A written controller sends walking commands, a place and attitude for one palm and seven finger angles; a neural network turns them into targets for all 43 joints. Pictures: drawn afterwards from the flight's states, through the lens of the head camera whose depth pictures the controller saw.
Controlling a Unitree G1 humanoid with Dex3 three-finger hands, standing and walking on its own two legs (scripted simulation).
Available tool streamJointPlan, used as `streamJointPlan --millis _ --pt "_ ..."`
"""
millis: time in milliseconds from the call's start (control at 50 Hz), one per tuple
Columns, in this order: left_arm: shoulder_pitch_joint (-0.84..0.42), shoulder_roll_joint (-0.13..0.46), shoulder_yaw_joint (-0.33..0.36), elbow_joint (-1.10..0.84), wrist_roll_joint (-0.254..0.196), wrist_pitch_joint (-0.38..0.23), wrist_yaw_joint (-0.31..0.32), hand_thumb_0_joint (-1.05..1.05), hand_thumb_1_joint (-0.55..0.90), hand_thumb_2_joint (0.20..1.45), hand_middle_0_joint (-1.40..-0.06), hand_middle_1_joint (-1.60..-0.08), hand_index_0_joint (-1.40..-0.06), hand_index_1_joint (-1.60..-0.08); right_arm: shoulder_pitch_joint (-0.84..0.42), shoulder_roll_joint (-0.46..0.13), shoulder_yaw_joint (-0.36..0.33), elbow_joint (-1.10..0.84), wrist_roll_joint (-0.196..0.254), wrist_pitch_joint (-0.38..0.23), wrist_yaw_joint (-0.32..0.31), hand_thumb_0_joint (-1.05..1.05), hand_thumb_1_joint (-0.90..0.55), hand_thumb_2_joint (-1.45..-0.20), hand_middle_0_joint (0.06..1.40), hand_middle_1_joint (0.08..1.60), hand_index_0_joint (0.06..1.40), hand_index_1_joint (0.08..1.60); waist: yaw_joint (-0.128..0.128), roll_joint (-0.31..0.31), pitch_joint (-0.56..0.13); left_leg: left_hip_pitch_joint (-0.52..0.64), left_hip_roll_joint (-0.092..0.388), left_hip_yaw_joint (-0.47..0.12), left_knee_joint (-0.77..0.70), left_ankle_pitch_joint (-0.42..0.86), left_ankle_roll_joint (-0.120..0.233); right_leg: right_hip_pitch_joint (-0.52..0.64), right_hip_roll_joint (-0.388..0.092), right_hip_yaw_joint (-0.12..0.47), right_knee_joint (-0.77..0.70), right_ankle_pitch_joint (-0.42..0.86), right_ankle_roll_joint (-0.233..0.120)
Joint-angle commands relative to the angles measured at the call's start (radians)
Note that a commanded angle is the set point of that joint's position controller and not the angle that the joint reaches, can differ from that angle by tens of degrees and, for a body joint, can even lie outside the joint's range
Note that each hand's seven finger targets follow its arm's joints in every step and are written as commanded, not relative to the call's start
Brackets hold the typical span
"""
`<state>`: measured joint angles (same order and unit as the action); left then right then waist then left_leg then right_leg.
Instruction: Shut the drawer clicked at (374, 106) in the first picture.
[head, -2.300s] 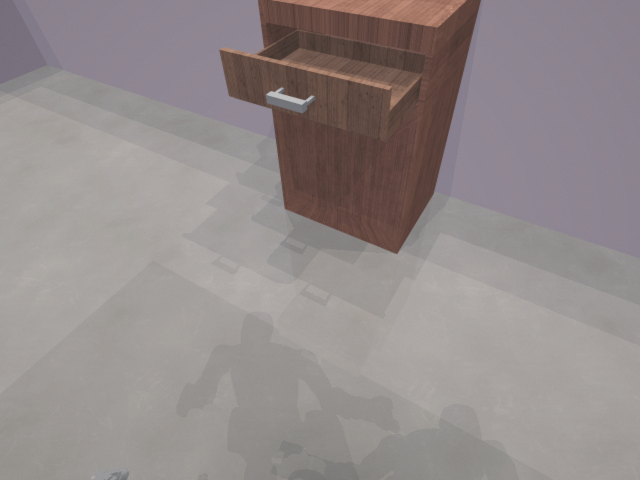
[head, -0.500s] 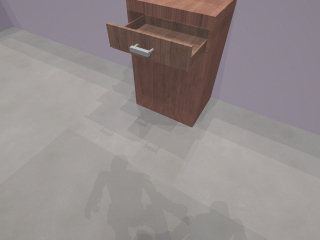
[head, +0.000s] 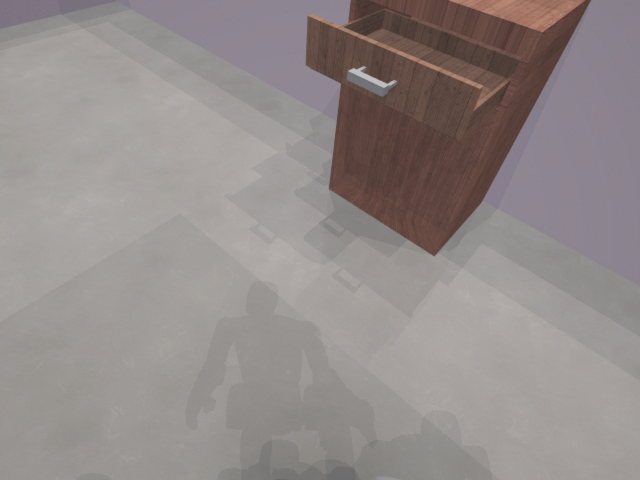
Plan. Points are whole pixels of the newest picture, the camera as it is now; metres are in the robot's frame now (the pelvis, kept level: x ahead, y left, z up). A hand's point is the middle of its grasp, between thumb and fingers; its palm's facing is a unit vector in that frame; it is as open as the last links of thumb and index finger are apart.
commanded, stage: walk to a spot facing it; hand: left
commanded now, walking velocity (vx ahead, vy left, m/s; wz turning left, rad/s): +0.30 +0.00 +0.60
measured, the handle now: (372, 79) +1.04 -0.11 -0.02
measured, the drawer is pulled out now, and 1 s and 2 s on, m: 0.23 0.23 0.23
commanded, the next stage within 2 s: turn to face it in 1.12 s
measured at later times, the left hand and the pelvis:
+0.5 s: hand out of the picture +0.06 +0.15 -0.14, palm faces +0.34 -0.90 -0.26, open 7.4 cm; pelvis +0.10 -0.05 +0.02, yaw +19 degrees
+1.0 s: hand out of the picture +0.10 +0.20 -0.17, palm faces +0.60 -0.78 -0.19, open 7.4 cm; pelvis +0.25 +0.08 +0.00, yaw +32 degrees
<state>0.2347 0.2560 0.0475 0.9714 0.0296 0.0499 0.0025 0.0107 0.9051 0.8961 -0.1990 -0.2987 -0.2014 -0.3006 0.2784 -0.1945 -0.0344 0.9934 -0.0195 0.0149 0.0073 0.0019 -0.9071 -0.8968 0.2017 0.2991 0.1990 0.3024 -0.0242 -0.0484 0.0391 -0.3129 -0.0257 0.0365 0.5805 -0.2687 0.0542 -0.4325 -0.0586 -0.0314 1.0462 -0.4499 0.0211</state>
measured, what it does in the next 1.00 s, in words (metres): walks ahead, turning left: right foot, then left foot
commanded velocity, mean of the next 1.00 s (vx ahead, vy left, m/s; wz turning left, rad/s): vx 0.33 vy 0.00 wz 0.47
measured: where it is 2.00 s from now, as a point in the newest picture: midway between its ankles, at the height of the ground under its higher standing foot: (234, 397)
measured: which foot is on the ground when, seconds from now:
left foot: down 0.00-0.34, up 0.36-0.84, down 0.86-1.00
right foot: up 0.00-0.32, down 0.34-0.84, up 0.86-1.00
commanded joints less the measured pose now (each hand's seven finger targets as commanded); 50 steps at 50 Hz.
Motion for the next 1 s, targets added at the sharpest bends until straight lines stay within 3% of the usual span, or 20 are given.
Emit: streamJointPlan --millis 0,180,240,280,300,320,340,360,400,440,600,680,760,780,800,820,840,860,920,980 --pt "-0.002 0.079 0.027 -0.089 -0.001 -0.048 -0.019 0.0 0.9 0.9 -0.2 -0.3 -0.2 -0.3 0.014 -0.207 -0.052 -0.064 0.004 -0.047 -0.019 0.0 -0.9 -0.9 0.2 0.3 0.2 0.3 0.02 0.174 -0.013 0.063 0.225 -0.384 -0.391 -0.258 0.114 -0.166 -0.022 0.027 0.05 0.107 0.016" --pt "-0.066 0.048 0.032 -0.156 -0.006 -0.07 -0.021 0.0 0.9 0.9 -0.2 -0.3 -0.2 -0.3 0.06 -0.217 -0.076 -0.06 -0.003 -0.048 -0.013 0.0 -0.9 -0.9 0.2 0.3 0.2 0.3 -0.011 0.192 -0.001 0.099 0.207 -0.474 -0.378 -0.258 0.158 -0.114 0.006 0.018 -0.253 0.088 0.03" --pt "0.014 0.044 0.037 -0.145 -0.007 -0.076 -0.02 0.0 0.9 0.9 -0.2 -0.3 -0.2 -0.3 0.003 -0.227 -0.081 -0.08 -0.006 -0.041 -0.011 0.0 -0.9 -0.9 0.2 0.3 0.2 0.3 0.029 0.187 -0.007 -0.03 0.177 -0.472 -0.326 -0.268 0.144 0.104 0.042 -0.001 -0.381 0.095 0.026" --pt "0.18 0.072 0.047 -0.099 -0.001 -0.092 -0.014 0.0 0.9 0.9 -0.2 -0.3 -0.2 -0.3 -0.052 -0.202 -0.079 -0.102 -0.002 -0.038 -0.008 0.0 -0.9 -0.9 0.2 0.3 0.2 0.3 0.111 0.089 -0.037 -0.227 0.086 -0.403 -0.134 -0.303 0.086 0.42 0.041 0.009 -0.601 0.151 0.02" --pt "0.268 0.161 0.064 -0.083 0.013 -0.106 0.002 0.0 0.9 0.9 -0.2 -0.3 -0.2 -0.3 -0.034 -0.127 -0.062 -0.12 0.007 -0.041 -0.003 0.0 -0.9 -0.9 0.2 0.3 0.2 0.3 0.144 -0.155 -0.075 -0.436 -0.022 -0.237 0.161 -0.321 0.019 0.618 -0.19 0.262 -0.768 -0.121 -0.034" --pt "0.31 0.215 0.063 -0.084 0.001 -0.1 0.011 0.0 0.9 0.9 -0.2 -0.3 -0.2 -0.3 -0.071 -0.095 -0.056 -0.162 -0.004 -0.051 0.004 0.0 -0.9 -0.9 0.2 0.3 0.2 0.3 0.156 -0.277 -0.02 -0.563 -0.065 -0.1 0.418 -0.314 -0.021 0.565 -0.427 0.606 -0.923 -0.337 -0.115" --pt "0.267 0.206 0.061 -0.095 -0.008 -0.102 0.013 0.0 0.9 0.9 -0.2 -0.3 -0.2 -0.3 -0.092 -0.139 -0.068 -0.17 -0.019 -0.05 0.014 0.0 -0.9 -0.9 0.2 0.3 0.2 0.3 0.111 -0.142 0.026 -0.551 0.011 -0.129 0.538 -0.227 -0.019 0.437 -0.438 0.611 -0.945 -0.407 -0.14" --pt "0.201 0.18 0.054 -0.103 -0.005 -0.111 0.013 0.0 0.9 0.9 -0.2 -0.3 -0.2 -0.3 -0.094 -0.134 -0.069 -0.155 -0.019 -0.045 0.025 0.0 -0.9 -0.9 0.2 0.3 0.2 0.3 0.081 -0.155 0.048 -0.511 0.039 -0.121 0.611 -0.14 -0.019 0.315 -0.395 0.565 -0.965 -0.432 -0.123" --pt "0.108 0.082 0.025 -0.103 -0.005 -0.126 0.012 0.0 0.9 0.9 -0.2 -0.3 -0.2 -0.3 -0.075 -0.121 -0.066 -0.117 -0.02 -0.029 0.043 0.0 -0.9 -0.9 0.2 0.3 0.2 0.3 0.022 -0.089 0.102 -0.441 0.089 -0.087 0.643 0.023 -0.038 0.219 -0.289 0.271 -0.938 -0.154 -0.086" --pt "0.151 0.045 0.011 -0.075 -0.008 -0.139 0.012 0.0 0.9 0.9 -0.2 -0.3 -0.2 -0.3 -0.073 -0.091 -0.057 -0.1 -0.012 -0.019 0.051 0.0 -0.9 -0.9 0.2 0.3 0.2 0.3 0.02 -0.082 0.076 -0.411 0.085 -0.046 0.631 0.101 -0.051 0.264 -0.227 0.084 -0.896 0.138 -0.076" --pt "0.331 0.044 0.004 0.017 0.004 -0.149 0.03 0.0 0.9 0.9 -0.2 -0.3 -0.2 -0.3 -0.301 -0.059 -0.029 -0.164 -0.009 -0.011 0.063 0.0 -0.9 -0.9 0.2 0.3 0.2 0.3 0.082 -0.069 0.077 -0.49 0.102 0.025 0.451 0.11 -0.047 0.486 -0.258 -0.073 -0.831 0.598 -0.102" --pt "0.377 0.059 0.0 0.051 0.006 -0.139 0.033 0.0 0.9 0.9 -0.2 -0.3 -0.2 -0.3 -0.409 -0.047 -0.011 -0.193 -0.008 -0.02 0.069 0.0 -0.9 -0.9 0.2 0.3 0.2 0.3 0.111 -0.086 0.095 -0.398 0.083 0.08 0.245 0.081 -0.021 0.528 -0.272 -0.121 -0.816 0.739 -0.107" --pt "0.351 0.116 0.008 0.063 0.0 -0.131 0.03 0.0 0.9 0.9 -0.2 -0.3 -0.2 -0.3 -0.273 -0.071 -0.012 -0.156 -0.009 -0.038 0.045 0.0 -0.9 -0.9 0.2 0.3 0.2 0.3 0.042 -0.109 -0.007 -0.094 -0.024 0.173 0.087 -0.037 0.041 0.541 -0.283 -0.193 -0.587 1.167 -0.101" --pt "0.327 0.123 0.009 0.067 -0.005 -0.129 0.028 0.0 0.9 0.9 -0.2 -0.3 -0.2 -0.3 -0.15 -0.102 -0.022 -0.122 -0.012 -0.044 0.034 0.0 -0.9 -0.9 0.2 0.3 0.2 0.3 -0.021 -0.087 -0.074 0.08 -0.044 0.167 0.003 0.003 0.059 0.484 -0.263 -0.235 -0.411 1.149 -0.073" --pt "0.303 0.127 0.008 0.053 -0.015 -0.132 0.02 0.0 0.9 0.9 -0.2 -0.3 -0.2 -0.3 0.014 -0.169 -0.041 -0.086 -0.017 -0.048 0.019 0.0 -0.9 -0.9 0.2 0.3 0.2 0.3 -0.107 -0.045 -0.191 0.398 0.02 0.085 -0.075 0.114 0.094 0.29 -0.245 -0.239 -0.138 0.937 -0.038" --pt "0.314 0.065 0.008 0.017 -0.026 -0.131 -0.001 0.0 0.9 0.9 -0.2 -0.3 -0.2 -0.3 0.115 -0.303 -0.076 -0.056 -0.02 -0.048 0.005 0.0 -0.9 -0.9 0.2 0.3 0.2 0.3 -0.123 0.159 -0.289 0.688 0.345 -0.382 -0.079 0.27 0.216 -0.092 -0.074 -0.2 0.216 0.071 0.018" --pt "0.219 0.056 0.007 -0.034 -0.022 -0.13 0.003 0.0 0.9 0.9 -0.2 -0.3 -0.2 -0.3 0.165 -0.347 -0.085 -0.047 0.009 -0.049 0.0 0.0 -0.9 -0.9 0.2 0.3 0.2 0.3 -0.125 0.111 -0.29 0.709 0.479 -0.541 -0.175 0.49 0.28 -0.269 -0.042 -0.074 0.37 -0.105 0.009" --pt "0.169 0.059 0.014 -0.037 -0.021 -0.128 0.013 0.0 0.9 0.9 -0.2 -0.3 -0.2 -0.3 0.115 -0.309 -0.075 -0.056 0.015 -0.063 -0.007 0.0 -0.9 -0.9 0.2 0.3 0.2 0.3 -0.1 0.033 -0.243 0.584 0.467 -0.454 -0.199 0.471 0.255 -0.288 -0.076 -0.007 0.4 -0.025 0.007" --pt "0.19 0.002 0.011 0.021 0.0 -0.097 0.0 0.0 0.9 0.9 -0.2 -0.3 -0.2 -0.3 -0.057 -0.143 -0.033 -0.077 0.011 -0.087 -0.017 0.0 -0.9 -0.9 0.2 0.3 0.2 0.3 0.016 0.092 -0.016 0.188 0.308 -0.222 -0.3 0.41 0.15 -0.168 -0.139 0.018 0.279 0.111 0.028" --pt "0.227 -0.021 0.007 0.04 0.003 -0.075 -0.002 0.0 0.9 0.9 -0.2 -0.3 -0.2 -0.3 -0.059 -0.11 -0.025 -0.05 0.013 -0.098 -0.016 0.0 -0.9 -0.9 0.2 0.3 0.2 0.3 0.066 0.133 -0.014 0.113 0.233 -0.125 -0.334 0.439 0.132 -0.1 -0.12 -0.003 0.148 0.173 0.038"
